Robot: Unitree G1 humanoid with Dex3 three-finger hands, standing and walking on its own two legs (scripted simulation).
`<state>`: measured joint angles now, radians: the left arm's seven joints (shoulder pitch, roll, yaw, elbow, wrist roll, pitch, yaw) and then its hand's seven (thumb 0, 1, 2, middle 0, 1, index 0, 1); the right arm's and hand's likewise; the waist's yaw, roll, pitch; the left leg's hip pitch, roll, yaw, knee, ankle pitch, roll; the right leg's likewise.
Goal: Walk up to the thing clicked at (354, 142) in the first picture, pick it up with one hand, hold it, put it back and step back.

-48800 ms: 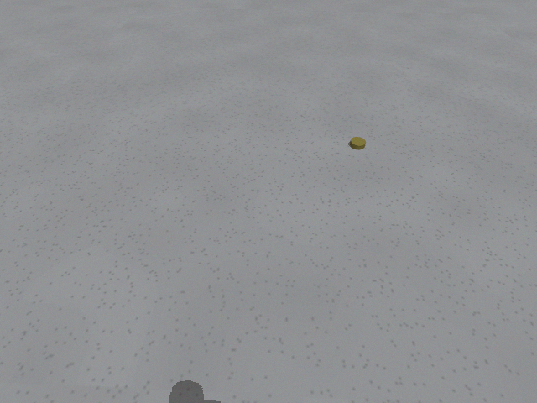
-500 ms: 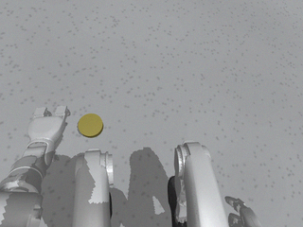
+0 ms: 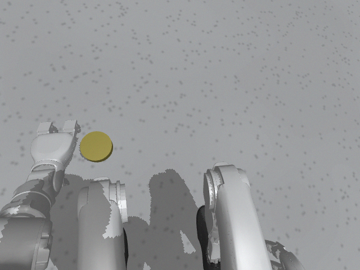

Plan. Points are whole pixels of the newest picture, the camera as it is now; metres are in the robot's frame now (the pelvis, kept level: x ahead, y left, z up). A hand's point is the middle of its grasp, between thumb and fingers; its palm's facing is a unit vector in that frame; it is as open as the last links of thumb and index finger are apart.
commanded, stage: rise first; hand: left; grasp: from above
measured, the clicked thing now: (97, 146) +0.45 +0.19 -0.33
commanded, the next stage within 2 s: approach in 0.56 s
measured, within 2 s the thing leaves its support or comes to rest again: neither
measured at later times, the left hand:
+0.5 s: hand (68, 158) +0.39 +0.24 -0.20, palm faces -0.47 -0.05 -0.88, open 14.2 cm
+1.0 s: hand (94, 136) +0.45 +0.18 -0.21, palm faces -0.41 -0.04 -0.91, open 13.9 cm
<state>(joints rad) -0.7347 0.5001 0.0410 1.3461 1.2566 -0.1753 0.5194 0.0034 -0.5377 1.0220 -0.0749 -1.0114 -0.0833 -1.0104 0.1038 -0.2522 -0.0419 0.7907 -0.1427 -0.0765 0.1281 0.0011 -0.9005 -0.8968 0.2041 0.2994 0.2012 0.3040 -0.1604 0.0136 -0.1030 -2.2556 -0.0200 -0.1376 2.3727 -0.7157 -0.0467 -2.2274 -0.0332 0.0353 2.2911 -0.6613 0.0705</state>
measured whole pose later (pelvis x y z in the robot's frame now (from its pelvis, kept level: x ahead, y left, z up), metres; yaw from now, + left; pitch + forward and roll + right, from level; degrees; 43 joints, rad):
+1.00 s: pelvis +0.00 +0.00 -0.02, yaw -1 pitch +34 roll -6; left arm -1.00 0.50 0.00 1.62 1.29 -0.15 0.63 0.00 -0.51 0.99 -0.08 -1.07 -0.09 -1.06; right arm 0.09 -0.27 0.01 0.84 -0.24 -0.13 0.21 0.00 -0.91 -0.90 0.20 0.30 0.20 0.30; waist -0.27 0.01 -0.06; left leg -2.32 -0.03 -0.16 2.44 -0.72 -0.06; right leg -2.29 -0.02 0.02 2.35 -0.66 0.06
